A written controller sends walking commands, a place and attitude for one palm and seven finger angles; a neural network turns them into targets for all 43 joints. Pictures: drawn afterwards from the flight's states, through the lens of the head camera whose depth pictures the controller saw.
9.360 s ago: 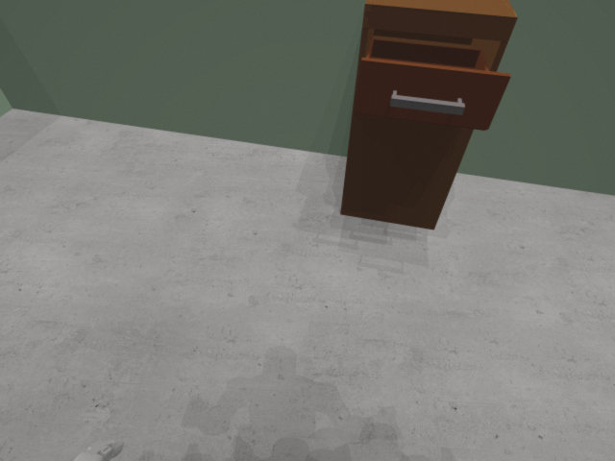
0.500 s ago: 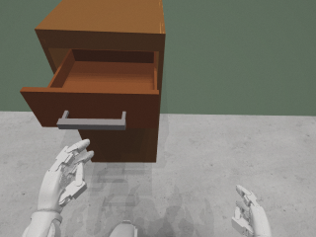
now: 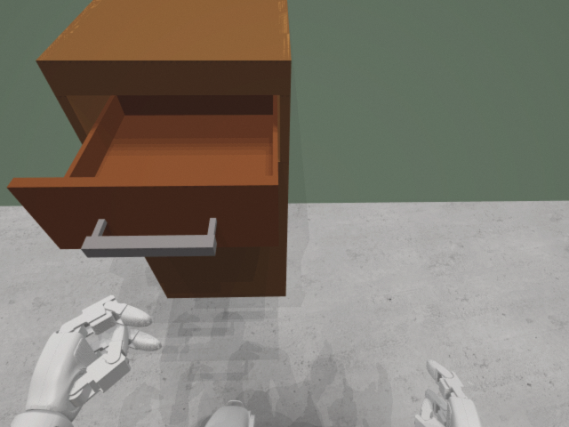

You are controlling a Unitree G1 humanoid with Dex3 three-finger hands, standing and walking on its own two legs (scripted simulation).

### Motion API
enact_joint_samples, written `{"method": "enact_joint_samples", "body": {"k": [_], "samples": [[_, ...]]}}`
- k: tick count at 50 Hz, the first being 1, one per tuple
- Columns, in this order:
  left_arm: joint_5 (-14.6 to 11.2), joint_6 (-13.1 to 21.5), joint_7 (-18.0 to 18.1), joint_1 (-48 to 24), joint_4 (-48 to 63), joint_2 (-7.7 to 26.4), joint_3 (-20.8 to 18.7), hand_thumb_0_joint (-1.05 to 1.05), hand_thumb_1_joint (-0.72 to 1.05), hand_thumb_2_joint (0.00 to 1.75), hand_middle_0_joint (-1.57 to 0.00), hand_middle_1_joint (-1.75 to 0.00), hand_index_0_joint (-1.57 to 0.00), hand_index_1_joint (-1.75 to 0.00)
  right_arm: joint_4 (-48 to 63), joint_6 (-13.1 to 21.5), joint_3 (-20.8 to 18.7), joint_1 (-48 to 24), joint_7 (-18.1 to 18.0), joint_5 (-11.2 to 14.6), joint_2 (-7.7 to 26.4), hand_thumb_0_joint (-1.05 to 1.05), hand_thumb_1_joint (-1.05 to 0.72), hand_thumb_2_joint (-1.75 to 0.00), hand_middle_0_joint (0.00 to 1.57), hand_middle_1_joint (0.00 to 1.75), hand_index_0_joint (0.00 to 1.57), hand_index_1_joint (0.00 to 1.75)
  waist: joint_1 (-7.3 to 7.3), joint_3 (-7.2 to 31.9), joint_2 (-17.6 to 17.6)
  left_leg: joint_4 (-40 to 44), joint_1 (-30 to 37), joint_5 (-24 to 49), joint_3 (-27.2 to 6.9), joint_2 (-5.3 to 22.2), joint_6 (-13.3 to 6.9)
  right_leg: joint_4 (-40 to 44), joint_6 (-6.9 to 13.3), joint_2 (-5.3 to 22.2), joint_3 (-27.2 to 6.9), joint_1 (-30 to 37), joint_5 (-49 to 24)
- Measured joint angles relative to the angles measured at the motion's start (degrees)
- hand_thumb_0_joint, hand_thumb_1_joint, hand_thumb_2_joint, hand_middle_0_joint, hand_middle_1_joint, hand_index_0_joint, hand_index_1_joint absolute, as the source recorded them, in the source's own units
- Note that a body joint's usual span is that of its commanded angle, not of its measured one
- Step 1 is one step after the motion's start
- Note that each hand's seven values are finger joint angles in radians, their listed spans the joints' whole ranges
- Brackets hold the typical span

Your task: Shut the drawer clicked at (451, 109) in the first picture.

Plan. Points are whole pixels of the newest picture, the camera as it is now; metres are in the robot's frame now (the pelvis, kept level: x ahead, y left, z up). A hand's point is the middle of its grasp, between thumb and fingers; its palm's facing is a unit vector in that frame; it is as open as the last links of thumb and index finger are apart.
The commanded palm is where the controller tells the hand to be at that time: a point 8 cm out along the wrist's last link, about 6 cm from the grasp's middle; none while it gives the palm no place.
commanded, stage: raise the hand and make a fist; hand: left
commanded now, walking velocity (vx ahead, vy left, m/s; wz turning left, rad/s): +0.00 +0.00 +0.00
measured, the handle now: (154, 235) +0.38 +0.23 +0.04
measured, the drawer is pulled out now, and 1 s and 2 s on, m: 0.23 0.23 0.23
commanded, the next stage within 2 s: bring the fist close to the handle in 1.08 s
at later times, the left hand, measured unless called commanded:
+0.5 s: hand (118, 358) +0.18 +0.18 +0.12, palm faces +0.04 -1.00 -0.03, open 3.1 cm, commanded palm +0.15 +0.24 +0.12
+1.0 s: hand (127, 349) +0.18 +0.17 +0.13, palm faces +0.07 -0.99 -0.08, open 3.3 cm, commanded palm +0.15 +0.22 +0.14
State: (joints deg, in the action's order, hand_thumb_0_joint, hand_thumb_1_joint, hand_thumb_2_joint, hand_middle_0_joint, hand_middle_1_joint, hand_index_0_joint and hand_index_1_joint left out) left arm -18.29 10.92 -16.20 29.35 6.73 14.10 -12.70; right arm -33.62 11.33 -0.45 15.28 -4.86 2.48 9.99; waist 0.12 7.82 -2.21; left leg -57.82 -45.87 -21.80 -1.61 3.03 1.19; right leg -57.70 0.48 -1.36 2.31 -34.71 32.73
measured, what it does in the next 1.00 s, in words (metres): stands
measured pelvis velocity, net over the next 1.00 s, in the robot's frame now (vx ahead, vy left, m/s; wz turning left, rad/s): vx -0.01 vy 0.00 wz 0.02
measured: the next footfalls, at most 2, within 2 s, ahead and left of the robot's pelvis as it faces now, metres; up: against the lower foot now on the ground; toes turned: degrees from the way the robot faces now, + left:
none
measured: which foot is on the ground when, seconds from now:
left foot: down 0.00-1.00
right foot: down 0.00-1.00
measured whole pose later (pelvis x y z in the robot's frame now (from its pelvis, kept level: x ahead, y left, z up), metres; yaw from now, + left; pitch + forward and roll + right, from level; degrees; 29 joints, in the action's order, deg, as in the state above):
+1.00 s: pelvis -0.01 +0.00 +0.02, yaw +1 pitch +3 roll -2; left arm -13.8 7.8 -5.9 31.3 20.0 13.9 -5.6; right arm -30.2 11.4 1.8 16.8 -3.6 2.7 13.8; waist -0.2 5.5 -3.1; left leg -49.0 -34.4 -17.9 -2.2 2.4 1.2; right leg -48.5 0.8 -1.0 3.2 -23.1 28.7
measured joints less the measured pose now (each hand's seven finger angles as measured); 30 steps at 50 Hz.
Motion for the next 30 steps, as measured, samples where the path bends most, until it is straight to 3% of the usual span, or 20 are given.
{"method": "enact_joint_samples", "body": {"k": [6, 9, 14, 20, 27, 30], "samples": [[0.51, 7.97, 2.41, 7.5, 7.7, -1.65, 0.59, 0.02, 0.9, 0.9, -0.97, -1.14, -0.96, -1.14, 1.04, 0.08, -1.68, 0.24, 1.8, -0.36, 1.91, 0.01, -0.9, -0.9, 0.21, 0.3, 0.2, 0.3, -1.07, -0.44, 0.46, 0.45, 0.92, -0.5, 0.07, -0.9, -0.89, 1.56, -0.75, 0.86, 0.15, 1.7, 0.11], [1.06, 8.66, 1.29, 8.66, 9.09, -2.76, 4.01, 0.02, 0.9, 0.9, -1.03, -1.2, -1.02, -1.2, 2.05, 0.34, -1.65, -1.29, 2.12, -0.24, 3.19, 0.01, -0.9, -0.9, 0.21, 0.3, 0.2, 0.3, -1.38, -0.94, -0.1, -0.55, 0.03, -0.65, -0.42, -1.35, -1.39, 1.2, -1.15, 1.18, 0.7, 1.42, 0.25], [4.03, 6.4, 2.99, 7.62, 11.34, -2.39, 8.92, 0.02, 0.9, 0.9, -1.13, -1.31, -1.13, -1.31, 4.56, 0.0, -0.8, -3.42, 1.77, -0.35, 2.9, 0.01, -0.9, -0.9, 0.2, 0.3, 0.2, 0.3, -1.85, -1.18, 0.13, -1.08, -0.42, -0.38, -0.55, -1.65, -1.82, 0.79, -1.44, 1.44, 0.86, 1.15, 0.02], [5.41, 4.59, 8.0, 4.94, 16.31, -1.97, 9.43, 0.02, 0.9, 0.9, -1.25, -1.44, -1.25, -1.44, 7.18, -1.96, 1.54, -3.8, 2.13, -0.25, 0.84, 0.01, -0.9, -0.9, 0.21, 0.3, 0.2, 0.3, -1.62, -0.58, 0.04, -0.22, 1.61, 0.15, -0.65, -1.43, -1.8, 1.99, -1.46, 1.18, 0.92, 3.25, -0.81], [6.16, -3.3, 9.24, 1.66, 14.64, -1.7, 10.26, 0.02, 0.9, 0.9, -1.36, -1.55, -1.35, -1.55, 8.13, -4.02, 4.32, -1.87, 1.74, 0.22, 0.72, 0.01, -0.9, -0.9, 0.21, 0.3, 0.21, 0.3, -0.97, -0.91, -0.57, 2.81, 5.34, 1.8, -0.64, -1.43, -1.72, 4.86, -1.4, 1.15, 0.96, 6.77, -2.49], [6.45, -5.04, 10.19, 1.07, 14.9, -0.89, 10.92, 0.02, 0.9, 0.9, -1.38, -1.58, -1.37, -1.58, 7.95, -3.62, 4.79, -0.69, 1.45, 0.12, 1.34, 0.01, -0.9, -0.9, 0.21, 0.3, 0.21, 0.3, -0.66, -1.5, -0.58, 3.91, 6.52, 2.46, -0.62, -1.41, -1.58, 5.67, -1.27, 1.12, 0.94, 7.76, -3.05]]}}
